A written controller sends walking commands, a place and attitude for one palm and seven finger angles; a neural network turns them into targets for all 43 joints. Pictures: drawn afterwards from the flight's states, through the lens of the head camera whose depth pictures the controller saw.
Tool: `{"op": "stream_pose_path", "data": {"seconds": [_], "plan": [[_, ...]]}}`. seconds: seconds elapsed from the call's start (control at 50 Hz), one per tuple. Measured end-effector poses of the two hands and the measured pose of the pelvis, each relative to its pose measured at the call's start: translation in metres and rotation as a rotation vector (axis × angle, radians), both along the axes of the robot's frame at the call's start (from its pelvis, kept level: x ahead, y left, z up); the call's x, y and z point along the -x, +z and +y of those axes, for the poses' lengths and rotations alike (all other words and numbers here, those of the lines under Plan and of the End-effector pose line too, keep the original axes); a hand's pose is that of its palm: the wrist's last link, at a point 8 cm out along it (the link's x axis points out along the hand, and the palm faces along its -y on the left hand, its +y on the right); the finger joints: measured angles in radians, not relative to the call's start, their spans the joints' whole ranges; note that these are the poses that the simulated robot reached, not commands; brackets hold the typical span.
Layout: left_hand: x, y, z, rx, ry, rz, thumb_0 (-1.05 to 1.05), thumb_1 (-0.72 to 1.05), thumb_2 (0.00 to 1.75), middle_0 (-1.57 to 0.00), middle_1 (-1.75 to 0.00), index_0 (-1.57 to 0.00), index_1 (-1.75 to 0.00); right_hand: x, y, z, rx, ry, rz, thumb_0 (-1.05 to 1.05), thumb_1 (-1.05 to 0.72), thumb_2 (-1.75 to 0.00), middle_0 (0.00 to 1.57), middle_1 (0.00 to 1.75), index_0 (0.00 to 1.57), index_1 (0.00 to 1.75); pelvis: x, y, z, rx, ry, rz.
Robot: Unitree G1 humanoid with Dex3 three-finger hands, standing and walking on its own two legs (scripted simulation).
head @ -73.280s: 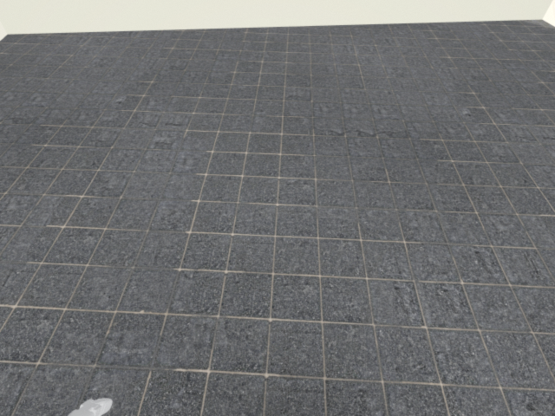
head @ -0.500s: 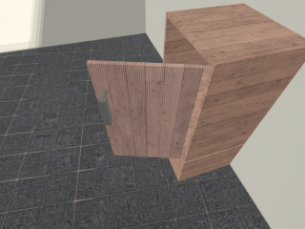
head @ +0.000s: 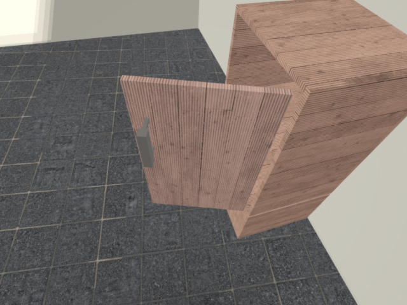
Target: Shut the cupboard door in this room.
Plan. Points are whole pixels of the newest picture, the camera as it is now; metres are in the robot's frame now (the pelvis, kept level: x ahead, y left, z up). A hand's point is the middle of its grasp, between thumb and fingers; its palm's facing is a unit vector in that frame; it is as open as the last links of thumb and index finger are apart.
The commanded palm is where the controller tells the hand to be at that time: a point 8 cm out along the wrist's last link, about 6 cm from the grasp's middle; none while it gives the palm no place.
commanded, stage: come to a stop and stand still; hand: left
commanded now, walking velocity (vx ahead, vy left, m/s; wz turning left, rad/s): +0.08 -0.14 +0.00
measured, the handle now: (147, 143) +0.48 +0.18 -0.03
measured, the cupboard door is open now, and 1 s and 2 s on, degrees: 69 69 69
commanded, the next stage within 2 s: look again from close up in 0.68 s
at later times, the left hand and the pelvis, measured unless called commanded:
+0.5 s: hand out of the picture -0.02 +0.13 -0.17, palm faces +0.04 -0.99 -0.16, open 7.3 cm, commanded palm none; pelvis -0.01 -0.03 +0.01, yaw +1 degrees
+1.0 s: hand out of the picture -0.01 +0.17 -0.17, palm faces +0.03 -0.98 -0.20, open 7.4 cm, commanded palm none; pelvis -0.02 +0.00 +0.00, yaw +0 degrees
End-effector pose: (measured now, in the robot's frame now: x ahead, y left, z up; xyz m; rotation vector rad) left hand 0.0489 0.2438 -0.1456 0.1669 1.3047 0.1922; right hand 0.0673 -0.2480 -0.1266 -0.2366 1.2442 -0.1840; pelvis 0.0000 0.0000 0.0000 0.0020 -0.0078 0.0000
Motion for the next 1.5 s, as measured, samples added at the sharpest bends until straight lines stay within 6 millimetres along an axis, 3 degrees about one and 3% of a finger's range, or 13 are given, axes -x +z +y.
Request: {"op": "stream_pose_path", "data": {"seconds": [0.16,0.38,0.58,0.72,0.84,0.98,1.14,1.38,1.42,1.5], "plan": [[0.015,0.009,-0.003,0.005,0.006,-0.001,0.01,0.91,0.9,-0.2,-0.3,-0.2,-0.3,0.019,0.0,0.013,-0.044,0.021,0.024,0.01,-0.91,-0.9,0.2,0.3,0.2,0.3,0.01,0.007,-0.009,0.008,0.009,-0.002],[0.059,0.013,-0.048,0.047,-0.002,0.08,0.01,0.91,0.9,-0.2,-0.3,-0.2,-0.3,0.064,-0.007,-0.007,-0.083,-0.047,0.099,0.01,-0.92,-0.9,0.2,0.3,0.2,0.3,0.014,0.012,-0.027,0.002,0.006,-0.015],[0.081,0.008,-0.071,0.089,0.027,0.131,0.01,0.92,0.9,-0.2,-0.3,-0.2,-0.3,0.109,-0.003,-0.008,-0.081,-0.068,0.223,0.01,-0.91,-0.9,0.19,0.3,0.2,0.3,0.014,0.014,-0.036,0.005,0.014,-0.017],[0.085,0.006,-0.075,0.101,0.035,0.142,0.01,0.91,0.9,-0.2,-0.3,-0.2,-0.3,0.115,-0.003,0.0,-0.091,-0.078,0.238,0.01,-0.91,-0.9,0.19,0.3,0.2,0.3,0.013,0.014,-0.035,0.006,0.015,-0.015],[0.083,0.006,-0.068,0.078,0.015,0.115,0.01,0.91,0.9,-0.2,-0.3,-0.2,-0.3,0.1,-0.009,0.008,-0.103,-0.068,0.183,0.01,-0.91,-0.9,0.2,0.3,0.2,0.3,0.015,0.01,-0.027,0.027,0.005,-0.003],[0.069,0.006,-0.034,0.037,-0.009,0.051,0.01,0.91,0.9,-0.2,-0.3,-0.2,-0.3,0.075,-0.014,0.018,-0.09,-0.037,0.064,0.02,-0.93,-0.9,0.2,0.3,0.2,0.3,0.018,0.003,-0.006,0.016,0.009,-0.016],[0.052,0.011,-0.001,-0.001,-0.03,0.011,0.01,0.91,0.9,-0.2,-0.3,-0.2,-0.3,0.061,-0.011,0.028,-0.084,-0.006,0.032,0.02,-0.93,-0.9,0.2,0.3,0.2,0.3,0.019,0.004,0.008,0.002,0.0,-0.009],[0.053,0.01,0.005,0.003,-0.036,0.045,0.01,0.91,0.9,-0.2,-0.3,-0.2,-0.3,0.055,-0.007,0.032,-0.076,0.001,0.052,0.01,-0.91,-0.9,0.2,0.3,0.2,0.3,0.014,0.006,0.014,0.004,-0.004,-0.003],[0.025,0.027,0.014,-0.008,0.057,-0.141,0.01,0.91,0.9,-0.21,-0.3,-0.2,-0.3,0.047,-0.001,0.028,-0.04,0.007,-0.047,0.01,-0.91,-0.9,0.2,0.3,0.2,0.3,0.018,0.003,0.012,0.005,0.006,-0.005],[-0.053,0.104,0.014,-0.041,0.052,-0.714,0.02,0.91,0.9,-0.22,-0.32,-0.22,-0.31,0.013,0.014,0.018,-0.025,0.038,-0.344,0.01,-0.91,-0.9,0.2,0.3,0.2,0.3,0.022,-0.006,0.008,-0.007,0.037,0.028]]}}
